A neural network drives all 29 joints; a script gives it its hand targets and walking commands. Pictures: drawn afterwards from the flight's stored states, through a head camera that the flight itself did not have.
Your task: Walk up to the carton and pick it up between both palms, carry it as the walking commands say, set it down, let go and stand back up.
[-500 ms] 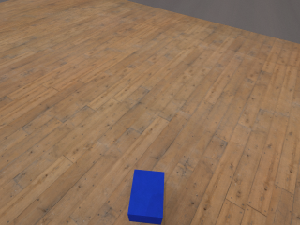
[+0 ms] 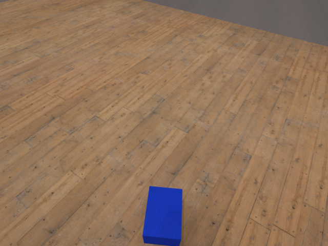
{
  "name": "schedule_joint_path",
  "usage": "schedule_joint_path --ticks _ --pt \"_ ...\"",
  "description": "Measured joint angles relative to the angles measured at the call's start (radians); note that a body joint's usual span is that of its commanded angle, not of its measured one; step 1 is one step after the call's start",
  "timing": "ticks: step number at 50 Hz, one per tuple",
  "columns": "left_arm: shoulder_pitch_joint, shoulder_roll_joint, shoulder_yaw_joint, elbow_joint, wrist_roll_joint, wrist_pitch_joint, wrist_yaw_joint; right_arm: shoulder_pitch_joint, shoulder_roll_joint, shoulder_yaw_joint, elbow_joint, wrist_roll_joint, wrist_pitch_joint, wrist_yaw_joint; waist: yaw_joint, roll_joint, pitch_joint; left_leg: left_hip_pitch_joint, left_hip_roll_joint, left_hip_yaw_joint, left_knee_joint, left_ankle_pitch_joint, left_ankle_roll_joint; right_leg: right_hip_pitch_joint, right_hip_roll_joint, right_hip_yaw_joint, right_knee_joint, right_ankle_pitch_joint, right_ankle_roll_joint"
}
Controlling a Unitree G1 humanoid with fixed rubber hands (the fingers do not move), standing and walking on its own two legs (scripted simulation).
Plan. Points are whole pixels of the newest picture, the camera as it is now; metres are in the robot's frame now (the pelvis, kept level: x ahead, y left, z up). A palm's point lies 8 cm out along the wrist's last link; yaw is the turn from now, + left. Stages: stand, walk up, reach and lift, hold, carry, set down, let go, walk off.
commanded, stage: stand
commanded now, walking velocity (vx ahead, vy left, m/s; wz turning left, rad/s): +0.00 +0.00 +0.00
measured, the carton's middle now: (163, 215) +0.43 +0.00 -0.70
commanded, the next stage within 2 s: reach and lift in 0.10 s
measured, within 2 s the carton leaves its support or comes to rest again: neither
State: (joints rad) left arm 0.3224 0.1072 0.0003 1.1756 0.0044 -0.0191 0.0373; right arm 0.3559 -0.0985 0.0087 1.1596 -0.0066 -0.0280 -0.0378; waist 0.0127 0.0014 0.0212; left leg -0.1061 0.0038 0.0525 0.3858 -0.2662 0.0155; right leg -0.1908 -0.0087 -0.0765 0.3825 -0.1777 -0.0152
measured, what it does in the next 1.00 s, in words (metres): lowers itself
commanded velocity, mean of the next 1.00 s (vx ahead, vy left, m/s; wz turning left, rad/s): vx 0.00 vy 0.00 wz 0.00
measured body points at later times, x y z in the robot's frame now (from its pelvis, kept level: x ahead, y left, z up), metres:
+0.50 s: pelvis -0.01 +0.00 -0.03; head +0.09 +0.00 +0.41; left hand +0.14 +0.19 -0.17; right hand +0.13 -0.19 -0.16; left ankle -0.04 +0.10 -0.74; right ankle +0.02 -0.11 -0.74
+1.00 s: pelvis -0.08 +0.00 -0.08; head +0.07 -0.01 +0.34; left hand +0.21 +0.21 -0.20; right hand +0.20 -0.18 -0.20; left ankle -0.04 +0.10 -0.74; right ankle +0.02 -0.11 -0.74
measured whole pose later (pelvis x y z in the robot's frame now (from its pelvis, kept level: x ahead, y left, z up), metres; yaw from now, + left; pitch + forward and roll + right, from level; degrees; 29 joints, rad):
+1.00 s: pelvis -0.08 +0.00 -0.08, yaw +1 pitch +17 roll +0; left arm -0.31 0.15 0.14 0.56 0.04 0.50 -0.05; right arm -0.25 -0.06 -0.09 0.44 -0.02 0.54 -0.07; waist -0.03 0.02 0.04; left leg -0.93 0.01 0.04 1.05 -0.43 0.03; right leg -0.99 -0.04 -0.07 0.99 -0.31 -0.03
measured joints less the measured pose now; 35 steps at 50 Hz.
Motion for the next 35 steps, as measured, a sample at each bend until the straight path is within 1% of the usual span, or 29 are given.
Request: schedule_joint_path --ticks 5,6,7,8,10,13,15,16,18,20,22,25,27,30,32,35 --pt "-0.002 -0.001 0.0 0.0 0.0 0.0 0.001 0.003 0.001 0.0 0.001 0.0 -0.001 0.0 -0.001 0.0 0.001 0.003 -0.003 0.0 -0.001 -0.003 0.003 0.003 -0.003 0.001 0.001 -0.004 0.003" --pt "-0.001 0.005 -0.021 -0.069 -0.017 0.034 -0.002 0.007 -0.005 0.014 -0.076 0.016 0.036 0.001 -0.002 0.002 -0.022 -0.049 -0.003 -0.001 0.04 -0.035 0.008 -0.049 -0.005 0.0 0.041 -0.038 0.0" --pt "-0.029 0.019 -0.029 -0.136 -0.05 0.078 0.012 -0.019 -0.022 0.017 -0.148 0.033 0.084 -0.013 -0.005 0.005 -0.037 -0.115 -0.002 -0.003 0.096 -0.051 0.01 -0.112 -0.008 -0.003 0.097 -0.071 -0.004" --pt "-0.078 0.045 -0.041 -0.193 -0.087 0.125 0.024 -0.065 -0.052 0.021 -0.21 0.057 0.135 -0.023 -0.007 0.007 -0.041 -0.172 -0.001 -0.006 0.153 -0.049 0.01 -0.164 -0.011 -0.006 0.145 -0.072 -0.007" --pt "-0.196 0.102 -0.071 -0.285 -0.141 0.224 0.03 -0.19 -0.116 0.042 -0.316 0.103 0.243 -0.027 -0.01 0.01 -0.047 -0.253 0.001 -0.004 0.248 -0.088 0.011 -0.24 -0.013 -0.004 0.219 -0.068 -0.01" --pt "-0.361 0.15 -0.086 -0.35 -0.168 0.41 0.022 -0.364 -0.171 0.048 -0.396 0.152 0.439 -0.015 -0.019 0.027 -0.098 -0.35 0.012 -0.006 0.312 -0.114 0.011 -0.328 -0.005 -0.006 0.263 -0.087 -0.011" --pt "-0.417 0.151 -0.082 -0.384 -0.153 0.53 0.012 -0.425 -0.162 0.049 -0.424 0.164 0.556 -0.001 -0.027 0.026 -0.123 -0.381 0.01 -0.008 0.31 -0.11 0.008 -0.359 -0.007 -0.007 0.263 -0.084 -0.01" --pt "-0.422 0.139 -0.07 -0.402 -0.129 0.576 0.005 -0.436 -0.147 0.051 -0.439 0.154 0.601 0.008 -0.032 0.023 -0.127 -0.385 0.008 -0.008 0.298 -0.104 0.008 -0.364 -0.009 -0.007 0.255 -0.081 -0.01" --pt "-0.4 0.1 -0.039 -0.448 -0.067 0.633 -0.007 -0.424 -0.104 0.049 -0.477 0.111 0.657 0.019 -0.039 0.018 -0.125 -0.383 0.005 -0.01 0.266 -0.09 0.007 -0.365 -0.01 -0.008 0.232 -0.073 -0.01" --pt "-0.354 0.054 -0.01 -0.502 -0.005 0.652 -0.019 -0.387 -0.051 0.028 -0.52 0.055 0.677 0.021 -0.044 0.013 -0.116 -0.387 0.001 -0.01 0.242 -0.078 0.007 -0.373 -0.012 -0.008 0.218 -0.066 -0.01" --pt "-0.308 0.014 0.017 -0.553 0.046 0.644 -0.032 -0.342 0.0 -0.001 -0.569 0.001 0.673 0.017 -0.046 0.007 -0.105 -0.41 -0.001 -0.01 0.24 -0.073 0.005 -0.4 -0.015 -0.007 0.223 -0.066 -0.009" --pt "-0.269 -0.017 0.049 -0.603 0.085 0.604 -0.053 -0.289 0.053 -0.039 -0.637 -0.051 0.637 0.012 -0.048 0.003 -0.095 -0.482 -0.002 -0.014 0.277 -0.08 0.004 -0.471 -0.017 -0.005 0.261 -0.074 -0.008" --pt "-0.266 -0.017 0.063 -0.628 0.089 0.566 -0.064 -0.273 0.068 -0.054 -0.672 -0.059 0.599 0.014 -0.048 0.004 -0.095 -0.543 -0.002 -0.017 0.318 -0.089 0.003 -0.529 -0.017 -0.003 0.298 -0.081 -0.008" --pt "-0.289 -0.001 0.074 -0.657 0.074 0.518 -0.072 -0.281 0.063 -0.061 -0.71 -0.044 0.551 0.018 -0.045 0.005 -0.105 -0.636 -0.003 -0.019 0.386 -0.104 0.002 -0.618 -0.021 -0.001 0.358 -0.093 -0.008" --pt "-0.311 0.012 0.077 -0.675 0.059 0.503 -0.073 -0.298 0.049 -0.059 -0.729 -0.029 0.537 0.018 -0.042 0.007 -0.11 -0.684 -0.003 -0.018 0.428 -0.113 0.004 -0.666 -0.023 0.0 0.397 -0.099 -0.008" --pt "-0.345 0.023 0.079 -0.695 0.042 0.502 -0.075 -0.327 0.028 -0.054 -0.757 -0.015 0.538 0.016 -0.037 0.01 -0.104 -0.725 -0.004 -0.015 0.48 -0.124 0.007 -0.707 -0.026 0.004 0.446 -0.108 -0.008"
